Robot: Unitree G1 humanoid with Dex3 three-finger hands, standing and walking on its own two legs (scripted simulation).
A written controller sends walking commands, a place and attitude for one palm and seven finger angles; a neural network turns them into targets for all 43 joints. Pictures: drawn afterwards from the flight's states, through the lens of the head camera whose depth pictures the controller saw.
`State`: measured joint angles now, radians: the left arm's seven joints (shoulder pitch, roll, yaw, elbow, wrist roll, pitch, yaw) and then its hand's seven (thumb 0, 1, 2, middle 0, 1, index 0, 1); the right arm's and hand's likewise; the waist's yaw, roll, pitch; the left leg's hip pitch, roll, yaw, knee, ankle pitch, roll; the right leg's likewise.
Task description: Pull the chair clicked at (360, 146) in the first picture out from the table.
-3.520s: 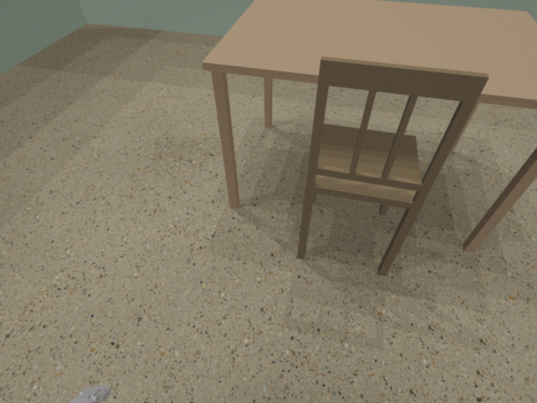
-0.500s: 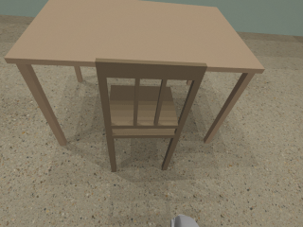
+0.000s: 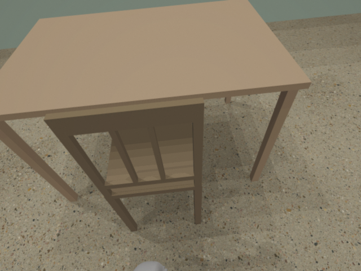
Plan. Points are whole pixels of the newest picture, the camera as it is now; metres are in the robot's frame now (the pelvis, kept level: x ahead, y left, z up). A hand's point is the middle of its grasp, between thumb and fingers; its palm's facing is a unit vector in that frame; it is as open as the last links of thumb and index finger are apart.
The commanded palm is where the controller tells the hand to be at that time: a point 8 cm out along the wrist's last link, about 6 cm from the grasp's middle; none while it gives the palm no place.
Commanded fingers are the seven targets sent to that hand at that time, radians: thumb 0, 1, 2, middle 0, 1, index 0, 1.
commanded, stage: come to a stop and stand still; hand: left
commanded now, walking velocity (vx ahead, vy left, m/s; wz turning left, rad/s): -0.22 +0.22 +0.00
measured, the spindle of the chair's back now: (125, 158) +0.44 +0.20 -0.09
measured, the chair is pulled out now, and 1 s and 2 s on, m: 0.00 0.00 0.00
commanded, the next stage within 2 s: look again from close up in 1.32 s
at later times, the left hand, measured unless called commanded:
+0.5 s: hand out of the picture -0.10 +0.26 -0.19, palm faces +0.14 -0.97 -0.22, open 7.4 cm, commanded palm none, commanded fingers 0.00 0.90 0.90 -0.20 -0.30 -0.20 -0.30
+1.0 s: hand out of the picture -0.10 +0.26 -0.17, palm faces +0.03 -0.98 -0.20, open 7.3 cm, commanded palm none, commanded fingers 0.00 0.90 0.90 -0.20 -0.30 -0.20 -0.30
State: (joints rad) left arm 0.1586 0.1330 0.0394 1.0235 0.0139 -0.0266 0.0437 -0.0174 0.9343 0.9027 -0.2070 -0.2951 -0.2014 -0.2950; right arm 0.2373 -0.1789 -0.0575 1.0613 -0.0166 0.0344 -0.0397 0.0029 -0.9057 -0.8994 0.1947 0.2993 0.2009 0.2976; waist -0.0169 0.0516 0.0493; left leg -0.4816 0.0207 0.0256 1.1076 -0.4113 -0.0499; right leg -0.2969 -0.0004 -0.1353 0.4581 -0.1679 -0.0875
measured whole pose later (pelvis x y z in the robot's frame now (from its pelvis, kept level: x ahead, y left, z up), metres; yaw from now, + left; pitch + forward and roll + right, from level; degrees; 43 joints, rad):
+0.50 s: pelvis -0.06 +0.07 +0.00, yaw +1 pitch +0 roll +0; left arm 0.34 0.21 0.06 1.09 0.02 0.06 0.04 0.00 0.90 0.90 -0.21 -0.29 -0.20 -0.29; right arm 0.26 -0.15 -0.02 1.04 -0.02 0.03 -0.02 0.00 -0.91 -0.90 0.19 0.30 0.20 0.30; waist 0.06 -0.06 -0.01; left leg -0.13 -0.01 0.02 0.45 -0.33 0.01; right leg -0.41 -0.06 -0.06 0.56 -0.26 0.00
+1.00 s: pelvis -0.10 +0.09 +0.01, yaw -1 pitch -2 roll +0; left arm 0.28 0.12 0.01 1.15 0.01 0.00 0.05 0.01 0.93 0.90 -0.20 -0.29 -0.20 -0.29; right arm 0.33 -0.09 0.01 1.15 -0.01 -0.01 -0.04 0.00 -0.90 -0.90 0.20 0.30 0.20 0.30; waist -0.01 0.01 0.02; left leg -0.12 -0.03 0.07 0.37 -0.22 0.04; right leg -0.14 0.00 -0.01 0.40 -0.23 -0.01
